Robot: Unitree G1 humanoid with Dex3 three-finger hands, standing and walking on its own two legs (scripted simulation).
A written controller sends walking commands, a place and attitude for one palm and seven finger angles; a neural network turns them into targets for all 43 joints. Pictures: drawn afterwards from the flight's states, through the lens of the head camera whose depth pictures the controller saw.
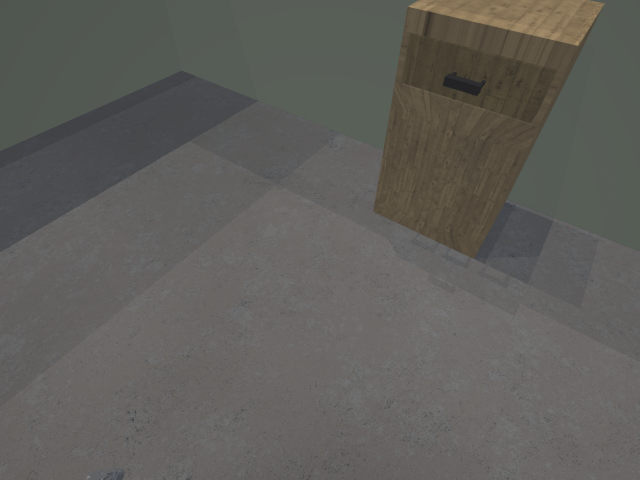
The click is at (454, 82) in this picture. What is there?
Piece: drawer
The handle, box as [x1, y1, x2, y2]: [443, 72, 485, 95]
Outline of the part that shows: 443,85 476,95 485,81 482,80 480,82 476,82 456,76 456,72 453,72 445,76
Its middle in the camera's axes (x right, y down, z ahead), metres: +0.44 -0.48 +1.19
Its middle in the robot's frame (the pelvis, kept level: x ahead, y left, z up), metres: +1.23 -0.39 -0.06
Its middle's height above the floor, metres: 0.71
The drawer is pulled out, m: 0.00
